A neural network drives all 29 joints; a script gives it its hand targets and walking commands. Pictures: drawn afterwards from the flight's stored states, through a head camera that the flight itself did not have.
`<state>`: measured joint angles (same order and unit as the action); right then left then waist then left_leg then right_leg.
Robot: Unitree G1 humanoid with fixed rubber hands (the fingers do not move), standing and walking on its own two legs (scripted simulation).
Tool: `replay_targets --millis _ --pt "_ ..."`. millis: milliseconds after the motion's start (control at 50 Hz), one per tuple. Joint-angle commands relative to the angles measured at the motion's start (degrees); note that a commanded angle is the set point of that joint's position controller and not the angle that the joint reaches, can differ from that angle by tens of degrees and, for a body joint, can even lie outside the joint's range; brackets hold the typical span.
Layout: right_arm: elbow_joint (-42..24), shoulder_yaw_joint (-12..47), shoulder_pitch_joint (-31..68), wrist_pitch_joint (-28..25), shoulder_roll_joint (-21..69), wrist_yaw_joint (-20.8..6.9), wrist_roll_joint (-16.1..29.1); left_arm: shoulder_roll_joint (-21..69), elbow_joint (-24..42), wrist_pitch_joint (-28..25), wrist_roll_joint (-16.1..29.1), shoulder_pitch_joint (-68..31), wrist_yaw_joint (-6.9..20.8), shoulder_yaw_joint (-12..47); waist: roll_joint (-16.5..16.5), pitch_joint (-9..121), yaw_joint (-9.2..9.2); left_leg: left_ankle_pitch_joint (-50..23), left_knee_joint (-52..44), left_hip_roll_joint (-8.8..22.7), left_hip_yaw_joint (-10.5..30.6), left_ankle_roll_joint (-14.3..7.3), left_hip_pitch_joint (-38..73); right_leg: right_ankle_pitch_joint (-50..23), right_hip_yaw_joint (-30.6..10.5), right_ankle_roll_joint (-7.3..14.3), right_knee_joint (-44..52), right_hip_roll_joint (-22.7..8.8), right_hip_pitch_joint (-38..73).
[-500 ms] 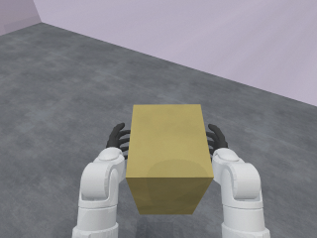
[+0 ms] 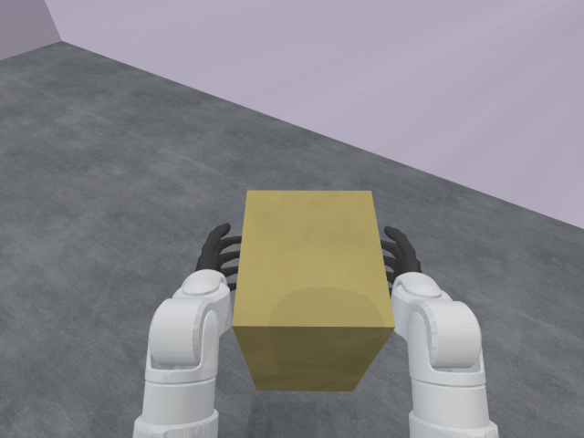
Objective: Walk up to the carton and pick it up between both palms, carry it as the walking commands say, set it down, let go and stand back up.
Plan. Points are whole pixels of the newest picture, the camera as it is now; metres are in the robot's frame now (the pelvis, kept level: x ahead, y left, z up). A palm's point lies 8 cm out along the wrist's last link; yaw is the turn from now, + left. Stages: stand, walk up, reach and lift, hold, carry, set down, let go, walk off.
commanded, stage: carry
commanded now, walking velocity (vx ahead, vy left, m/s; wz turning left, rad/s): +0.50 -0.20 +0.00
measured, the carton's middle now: (306, 303) +0.31 +0.00 +0.04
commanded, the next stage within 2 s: none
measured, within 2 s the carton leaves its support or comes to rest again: neither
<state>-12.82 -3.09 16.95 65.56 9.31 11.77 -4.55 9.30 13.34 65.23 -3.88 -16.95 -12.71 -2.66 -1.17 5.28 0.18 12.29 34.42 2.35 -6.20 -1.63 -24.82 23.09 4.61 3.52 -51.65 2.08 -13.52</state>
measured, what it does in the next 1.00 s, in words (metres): walks ahead: right foot, then left foot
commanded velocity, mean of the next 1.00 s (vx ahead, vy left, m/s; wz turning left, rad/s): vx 0.09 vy -0.04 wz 0.00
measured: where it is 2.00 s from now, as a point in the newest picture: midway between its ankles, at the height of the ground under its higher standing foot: (311, 409)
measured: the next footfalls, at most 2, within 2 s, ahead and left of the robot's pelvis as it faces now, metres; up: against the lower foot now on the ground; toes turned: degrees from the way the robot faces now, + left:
right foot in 0.20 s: +0.25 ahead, -0.13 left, +0.00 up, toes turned -5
left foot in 0.56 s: +0.46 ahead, +0.03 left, +0.00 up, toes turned +6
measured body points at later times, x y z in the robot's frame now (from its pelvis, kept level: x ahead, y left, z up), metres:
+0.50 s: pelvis +0.28 -0.06 +0.02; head +0.31 -0.06 +0.46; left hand +0.60 +0.07 +0.10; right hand +0.60 -0.18 +0.10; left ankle +0.33 +0.04 -0.70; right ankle +0.21 -0.13 -0.73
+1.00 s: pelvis +0.41 -0.06 +0.01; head +0.44 -0.06 +0.46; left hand +0.73 +0.07 +0.10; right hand +0.73 -0.18 +0.10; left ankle +0.42 +0.03 -0.72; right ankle +0.36 -0.15 -0.72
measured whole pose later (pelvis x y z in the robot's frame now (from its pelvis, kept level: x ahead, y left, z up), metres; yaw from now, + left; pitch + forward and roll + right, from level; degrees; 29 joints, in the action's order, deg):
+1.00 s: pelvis +0.41 -0.06 +0.01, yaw +0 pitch +6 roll -1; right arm -14.2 -3.0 16.8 64.9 9.3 11.8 -4.3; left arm 9.3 14.7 64.6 -3.7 -16.9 -12.9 -2.3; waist 1.1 3.2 0.3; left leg 13.2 29.2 1.1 -6.5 -2.2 -21.3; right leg 16.5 5.8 2.2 -28.1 1.8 -15.1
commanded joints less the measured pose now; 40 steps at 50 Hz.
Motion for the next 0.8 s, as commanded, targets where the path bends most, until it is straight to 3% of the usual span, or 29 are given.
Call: replay_targets --millis 0,20,60,100,140,160,180,200,220,240,260,280,340,420,460,480,500,520,540,560,580,600,620,660,680,700,740,760,780 --pt "-5.0 27.9 12.1 -1.3 55.8 -5.7 16.2 54.0 7.6 -1.3 16.6 -17.1 5.7 27.2 6.8 16.4 -2.21 -22.2 -11.0 21.0 26.5 -7.3 38.5 1.4 -11.3 -3.4 -8.0 -6.4 -30.7" --pt "-3.6 27.3 11.4 -1.0 55.4 -5.8 15.6 53.7 6.7 -1.1 16.3 -17.4 5.8 26.5 7.2 13.8 -2.14 -16.4 -12.2 19.4 23.5 -5.9 33.7 4.0 -10.2 -3.3 -0.1 -6.6 -27.8" --pt "-3.0 26.9 10.5 -0.9 55.2 -5.7 14.6 53.3 6.5 -0.9 15.5 -17.6 5.6 26.3 11.4 10.6 -1.62 -14.3 -14.3 18.6 18.4 -5.2 27.8 1.9 -6.4 -2.7 12.2 -5.9 -22.6" --pt "-2.7 26.5 10.0 -0.9 54.6 -5.6 14.0 53.4 6.4 -0.7 15.8 -17.4 5.5 26.6 15.4 11.8 -1.59 -13.8 -13.4 17.8 14.1 -4.1 24.0 -2.2 -3.3 -1.9 19.7 -4.4 -15.2" --pt "-3.0 26.2 10.6 -1.0 54.4 -5.5 14.1 54.0 7.7 -0.8 16.5 -19.1 5.4 27.2 16.3 13.8 -1.16 -12.6 -9.2 15.4 8.6 -1.9 19.7 -10.8 1.1 -1.1 28.1 -1.4 -4.9" --pt "-3.7 26.2 10.9 -1.0 53.7 -5.4 14.0 53.9 7.8 -0.7 16.7 -18.5 5.3 26.9 12.6 15.2 -0.52 -11.7 -4.1 12.4 4.8 0.0 14.4 -11.5 2.4 -0.9 29.7 -0.2 4.7" --pt "-4.2 26.7 12.2 -0.9 53.8 -5.2 14.1 53.7 8.5 -0.9 16.9 -18.6 5.1 26.7 6.6 18.4 0.71 -12.0 4.8 8.5 0.3 2.5 5.3 -10.1 0.9 -0.3 30.2 -1.5 18.4" --pt "-4.9 27.1 13.4 -0.8 52.9 -4.9 14.0 52.1 8.5 -1.1 16.6 -18.6 5.1 26.1 -8.9 20.3 2.01 1.8 22.0 1.3 -4.5 7.1 -7.0 -8.5 -20.9 2.8 38.4 -16.3 28.9" --pt "-5.3 28.0 14.6 -0.5 52.1 -5.0 14.0 51.5 6.8 -1.0 16.1 -17.3 5.1 25.4 -16.3 18.0 1.4 20.0 28.0 -1.8 -1.8 7.2 -17.9 -35.0 -29.4 6.4 35.4 -21.7 36.7" --pt "-5.8 28.2 14.6 -0.4 52.5 -5.1 14.3 52.1 5.3 -1.0 15.7 -15.0 5.2 24.6 -13.5 18.8 1.28 23.3 30.8 -0.9 0.0 6.3 -22.1 -57.2 -26.3 9.8 30.1 -21.6 40.0" --pt "-5.8 27.8 13.3 -0.9 53.8 -4.9 14.4 53.2 5.9 -1.4 16.2 -14.4 5.5 24.2 -8.8 19.5 1.23 23.1 31.3 0.9 0.4 5.9 -24.3 -69.3 -20.7 9.5 26.9 -21.8 41.8" --pt "-7.5 28.3 13.8 -1.5 55.2 -4.7 15.1 53.7 8.5 -1.9 17.0 -15.9 5.8 24.7 -6.1 19.8 1.37 21.6 29.1 2.4 -0.1 5.8 -26.0 -71.4 -16.3 7.9 25.7 -21.8 43.8" --pt "-9.5 29.3 14.3 -2.7 57.0 -4.7 16.2 54.9 11.6 -3.0 17.7 -17.8 6.2 25.4 -8.6 20.0 1.49 17.3 17.8 2.3 -0.3 6.0 -23.3 -75.4 -11.9 5.0 26.2 -19.6 42.0" --pt "-10.4 28.9 13.5 -3.5 56.3 -4.6 16.1 54.5 14.6 -3.5 17.3 -17.2 6.1 26.1 -8.1 20.8 1.81 2.0 -1.9 -2.5 -3.1 5.6 -6.9 -79.2 -3.5 0.1 25.5 -15.5 33.3" --pt "-10.0 28.7 12.8 -3.4 56.1 -4.9 16.1 54.1 15.9 -3.3 17.0 -17.1 6.0 27.0 -5.6 20.1 1.28 -7.6 -10.4 -4.6 -6.1 5.6 3.0 -75.9 0.2 -2.2 23.2 -13.0 27.0" --pt "-8.8 28.7 11.7 -3.2 56.6 -5.1 16.2 53.6 16.1 -3.2 16.8 -17.6 5.9 27.3 -3.9 20.7 0.21 -16.3 -14.4 -3.9 -6.6 5.7 11.2 -73.2 1.6 -3.9 20.2 -12.3 21.5" --pt "-8.0 28.5 10.8 -2.9 56.2 -5.2 15.9 52.8 15.2 -2.8 16.2 -17.3 5.8 27.5 -1.3 22.0 -0.89 -25.5 -14.1 -0.6 -3.5 4.4 21.1 -67.7 1.5 -5.8 16.5 -11.5 12.8" --pt "-7.2 28.0 10.5 -2.7 55.2 -5.2 15.5 51.9 14.0 -2.3 16.1 -17.3 5.7 27.5 3.6 24.3 -1.79 -49.4 -8.3 7.0 5.1 0.6 33.3 -54.3 1.4 -7.8 11.3 -9.8 0.7" --pt "-6.7 27.7 10.6 -2.5 54.4 -5.2 15.4 51.3 13.9 -1.8 16.3 -18.2 5.7 28.0 11.2 25.9 -2.68 -71.3 -3.7 15.8 15.0 -5.9 43.3 -24.8 -0.9 -8.3 4.5 -5.8 -12.2" --pt "-5.9 27.5 11.3 -2.3 54.0 -5.0 15.0 50.6 13.4 -1.4 16.6 -19.5 5.7 28.4 16.1 25.7 -2.52 -85.9 -2.6 21.3 21.1 -11.0 47.1 6.4 -4.2 -8.0 0.7 -1.2 -18.4" --pt "-6.4 27.8 9.9 -1.9 54.0 -5.2 15.1 51.3 12.0 -1.2 16.5 -17.3 5.9 28.9 13.1 25.5 -2.05 -79.4 -2.9 20.9 20.4 -11.3 44.0 8.2 -8.3 -6.8 4.0 -2.2 -17.3" --pt "-6.4 28.3 9.9 -1.7 54.1 -5.5 15.3 51.6 11.1 -1.3 16.3 -16.7 6.0 28.6 10.3 24.6 -1.75 -73.6 -3.2 19.6 19.0 -9.7 42.8 7.6 -7.9 -5.7 9.7 -3.2 -17.9" --pt "-7.0 28.4 10.7 -1.8 54.6 -5.7 15.4 52.5 11.3 -1.4 16.7 -17.7 6.1 28.8 9.6 23.2 -1.36 -68.6 -4.2 17.7 17.0 -7.9 40.7 5.9 -7.7 -4.5 16.2 -4.0 -16.9" --pt "-6.2 27.3 10.4 -1.8 55.2 -6.1 15.4 53.6 11.8 -1.4 17.0 -18.0 6.1 28.5 11.7 22.3 -0.26 -58.9 -5.6 14.0 12.2 -5.2 33.7 0.6 -5.8 -4.0 29.1 -4.3 -8.4" --pt "-5.2 26.8 9.5 -1.8 55.0 -6.1 15.2 53.6 11.1 -1.3 16.3 -17.0 6.0 28.2 12.2 23.2 0.57 -52.2 -5.6 12.2 9.5 -3.1 28.8 -7.2 -3.9 -3.5 35.8 -5.0 -1.0" --pt "-5.5 26.8 9.0 -2.0 54.7 -6.2 14.9 54.1 10.6 -1.4 16.2 -16.0 6.1 27.9 10.9 24.2 0.83 -42.5 -5.8 10.0 6.8 -0.6 24.1 -17.7 -3.2 -2.5 37.2 -7.6 6.3" --pt "-5.2 26.8 9.4 -2.1 54.0 -6.3 14.4 54.2 9.9 -1.7 15.8 -16.1 6.1 27.3 3.7 25.8 0.16 -18.1 -4.8 5.7 3.2 2.8 14.3 -46.1 -6.0 -0.7 27.7 -14.5 16.4" --pt "-5.8 27.5 11.6 -2.3 54.3 -6.4 14.4 54.3 10.4 -2.1 15.7 -17.8 6.1 28.0 -0.9 24.7 0.11 -12.2 -4.5 4.2 2.5 3.6 12.5 -58.6 -6.4 -0.6 26.1 -15.7 16.5" --pt "-6.6 28.1 11.6 -2.3 55.1 -6.4 14.4 54.6 10.2 -2.2 15.8 -17.4 6.4 28.2 -3.6 24.0 -0.03 -10.8 -4.1 3.2 2.0 3.6 10.9 -66.8 -5.4 -0.7 24.5 -16.1 18.0"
